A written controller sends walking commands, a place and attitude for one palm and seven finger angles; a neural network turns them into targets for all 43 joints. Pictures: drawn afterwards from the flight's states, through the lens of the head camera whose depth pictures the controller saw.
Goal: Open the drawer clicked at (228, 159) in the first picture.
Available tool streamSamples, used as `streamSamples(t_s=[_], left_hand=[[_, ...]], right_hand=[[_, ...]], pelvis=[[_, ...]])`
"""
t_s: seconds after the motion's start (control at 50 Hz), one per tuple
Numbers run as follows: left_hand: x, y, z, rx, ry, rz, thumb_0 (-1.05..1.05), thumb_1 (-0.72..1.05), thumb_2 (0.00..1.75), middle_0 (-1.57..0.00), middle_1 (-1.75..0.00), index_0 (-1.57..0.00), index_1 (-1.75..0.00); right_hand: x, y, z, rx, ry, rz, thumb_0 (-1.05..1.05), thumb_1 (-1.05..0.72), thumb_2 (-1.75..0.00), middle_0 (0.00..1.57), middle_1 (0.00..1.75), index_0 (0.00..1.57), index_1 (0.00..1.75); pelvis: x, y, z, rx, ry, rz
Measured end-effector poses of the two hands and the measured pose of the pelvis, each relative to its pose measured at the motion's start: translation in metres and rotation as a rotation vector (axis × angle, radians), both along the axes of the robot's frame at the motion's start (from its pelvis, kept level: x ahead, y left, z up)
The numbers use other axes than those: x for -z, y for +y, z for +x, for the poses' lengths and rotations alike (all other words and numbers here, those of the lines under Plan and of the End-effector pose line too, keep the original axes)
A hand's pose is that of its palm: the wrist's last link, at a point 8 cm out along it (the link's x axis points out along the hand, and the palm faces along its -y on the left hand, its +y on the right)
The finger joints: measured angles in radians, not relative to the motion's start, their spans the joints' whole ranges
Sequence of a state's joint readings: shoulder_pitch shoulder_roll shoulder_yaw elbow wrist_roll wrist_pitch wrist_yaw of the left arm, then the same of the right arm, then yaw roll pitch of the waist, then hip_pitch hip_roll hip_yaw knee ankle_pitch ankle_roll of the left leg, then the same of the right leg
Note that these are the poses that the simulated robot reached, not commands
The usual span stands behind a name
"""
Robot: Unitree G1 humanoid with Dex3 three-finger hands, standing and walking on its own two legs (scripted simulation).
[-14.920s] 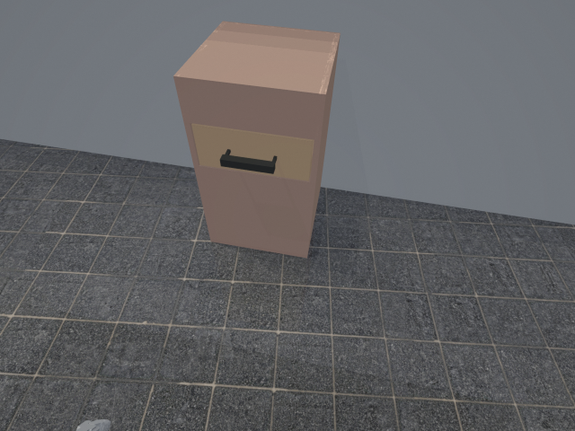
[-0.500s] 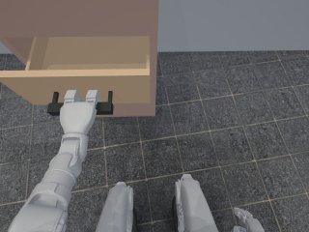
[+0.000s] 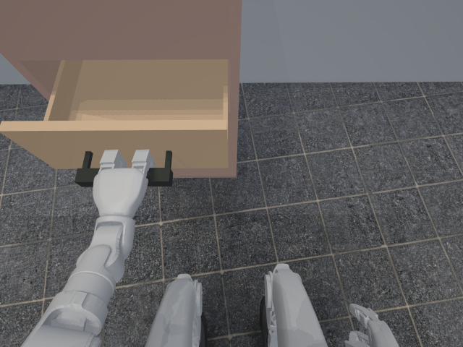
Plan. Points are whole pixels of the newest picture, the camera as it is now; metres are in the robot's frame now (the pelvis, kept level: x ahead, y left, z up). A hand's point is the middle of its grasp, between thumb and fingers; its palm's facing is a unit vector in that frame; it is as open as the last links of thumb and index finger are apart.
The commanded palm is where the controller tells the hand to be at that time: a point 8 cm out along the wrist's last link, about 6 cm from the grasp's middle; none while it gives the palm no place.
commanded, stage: pull the drawer open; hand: left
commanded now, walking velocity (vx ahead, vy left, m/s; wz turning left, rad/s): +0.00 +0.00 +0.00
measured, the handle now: (127, 166) +0.44 +0.21 -0.07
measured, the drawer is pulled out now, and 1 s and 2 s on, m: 0.15 0.21 0.26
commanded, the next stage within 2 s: none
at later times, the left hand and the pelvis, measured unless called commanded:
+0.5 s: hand (131, 210) +0.36 +0.19 -0.09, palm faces -0.04 -0.04 -1.00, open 6.1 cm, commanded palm +0.32 +0.20 -0.04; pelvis +0.00 +0.00 +0.00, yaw +0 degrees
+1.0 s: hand (129, 225) +0.33 +0.19 -0.09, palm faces -0.05 -0.05 -1.00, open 6.1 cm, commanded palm +0.29 +0.20 -0.04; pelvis +0.00 +0.00 +0.00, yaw +0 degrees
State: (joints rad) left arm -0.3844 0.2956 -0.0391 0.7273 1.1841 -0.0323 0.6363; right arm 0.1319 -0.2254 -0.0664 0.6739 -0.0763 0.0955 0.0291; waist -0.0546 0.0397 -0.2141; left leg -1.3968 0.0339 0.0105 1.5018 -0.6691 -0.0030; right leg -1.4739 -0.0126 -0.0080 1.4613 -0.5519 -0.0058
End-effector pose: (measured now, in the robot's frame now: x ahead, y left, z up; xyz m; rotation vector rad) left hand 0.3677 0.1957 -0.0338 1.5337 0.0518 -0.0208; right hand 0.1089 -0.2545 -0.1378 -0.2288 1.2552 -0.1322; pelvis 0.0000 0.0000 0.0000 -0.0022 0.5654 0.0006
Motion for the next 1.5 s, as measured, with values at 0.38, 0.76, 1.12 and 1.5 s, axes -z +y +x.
streamSamples(t_s=[0.38,0.76,1.12,1.5], left_hand=[[0.0,0.0,-0.024,-0.004,-0.005,-0.008,0.03,0.65,0.75,-0.29,-1.35,-0.38,-1.34],[0.0,0.0,-0.045,-0.01,-0.002,-0.011,0.03,0.65,0.74,-0.29,-1.35,-0.38,-1.34],[-0.001,0.0,-0.065,-0.018,0.007,-0.011,0.03,0.65,0.73,-0.29,-1.35,-0.39,-1.34],[-0.001,-0.001,-0.082,-0.028,0.013,-0.011,0.04,0.65,0.73,-0.28,-1.35,-0.39,-1.34]], right_hand=[[-0.002,0.001,0.017,-0.021,-0.051,0.002,0.01,-0.91,-0.9,0.2,0.3,0.2,0.3],[-0.005,0.004,0.03,-0.035,-0.093,0.006,0.01,-0.91,-0.9,0.2,0.3,0.2,0.3],[-0.007,0.005,0.044,-0.051,-0.131,0.011,0.01,-0.91,-0.9,0.2,0.3,0.2,0.3],[-0.007,0.006,0.058,-0.066,-0.176,0.017,0.01,-0.91,-0.9,0.2,0.3,0.2,0.3]], pelvis=[[0.0,-0.002,0.0,0.002,-0.011,0.003],[0.0,-0.002,0.001,0.004,-0.02,0.005],[0.0,-0.004,0.002,0.006,-0.026,0.008],[0.002,-0.008,0.003,0.008,-0.03,0.013]])
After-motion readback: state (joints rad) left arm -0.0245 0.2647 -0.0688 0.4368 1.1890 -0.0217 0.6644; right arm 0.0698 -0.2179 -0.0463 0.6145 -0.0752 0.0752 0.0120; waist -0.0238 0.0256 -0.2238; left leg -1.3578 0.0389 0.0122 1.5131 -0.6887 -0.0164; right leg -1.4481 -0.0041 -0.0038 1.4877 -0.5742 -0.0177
